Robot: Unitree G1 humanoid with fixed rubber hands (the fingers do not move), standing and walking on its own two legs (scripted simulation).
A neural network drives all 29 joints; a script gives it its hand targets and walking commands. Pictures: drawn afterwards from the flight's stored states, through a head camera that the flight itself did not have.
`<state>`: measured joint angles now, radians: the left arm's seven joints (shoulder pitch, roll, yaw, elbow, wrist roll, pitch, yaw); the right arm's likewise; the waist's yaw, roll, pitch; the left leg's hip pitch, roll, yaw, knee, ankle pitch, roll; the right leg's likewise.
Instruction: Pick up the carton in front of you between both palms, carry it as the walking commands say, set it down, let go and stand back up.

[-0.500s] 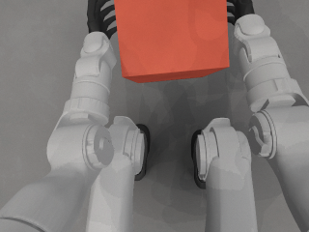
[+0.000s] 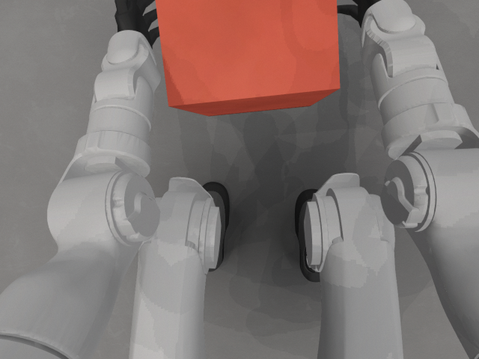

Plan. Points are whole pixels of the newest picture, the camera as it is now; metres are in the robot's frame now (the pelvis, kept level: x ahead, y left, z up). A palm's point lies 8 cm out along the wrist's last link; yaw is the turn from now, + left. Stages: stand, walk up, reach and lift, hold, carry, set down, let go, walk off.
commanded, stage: set down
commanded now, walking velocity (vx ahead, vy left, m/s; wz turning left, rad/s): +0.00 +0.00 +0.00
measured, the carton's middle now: (250, 42) +0.52 +0.00 -0.24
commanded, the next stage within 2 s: let go in 1.56 s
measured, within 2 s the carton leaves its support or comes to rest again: neither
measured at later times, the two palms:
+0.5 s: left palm (130, 57) +0.50 +0.17 -0.17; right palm (416, 17) +0.52 -0.23 -0.18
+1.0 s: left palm (61, 16) +0.51 +0.16 -0.02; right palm out of the picture +0.54 -0.22 -0.02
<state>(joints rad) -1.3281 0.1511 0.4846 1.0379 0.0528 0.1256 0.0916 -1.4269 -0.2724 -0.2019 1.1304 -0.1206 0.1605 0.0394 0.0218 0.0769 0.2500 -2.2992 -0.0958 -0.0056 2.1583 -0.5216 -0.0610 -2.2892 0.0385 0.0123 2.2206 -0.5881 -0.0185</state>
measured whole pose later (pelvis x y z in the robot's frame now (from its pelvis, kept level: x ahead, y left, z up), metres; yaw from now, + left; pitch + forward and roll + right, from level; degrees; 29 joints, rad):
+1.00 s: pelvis +0.01 +0.00 +0.10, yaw -1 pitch +45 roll +3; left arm -1.06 0.12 0.28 0.79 -0.09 0.11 0.18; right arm -1.24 -0.43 -0.14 1.04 0.08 0.10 0.02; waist 0.05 0.01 0.01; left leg -2.11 -0.07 -0.01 1.83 -0.50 -0.04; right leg -2.11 0.05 0.03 1.89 -0.56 -0.01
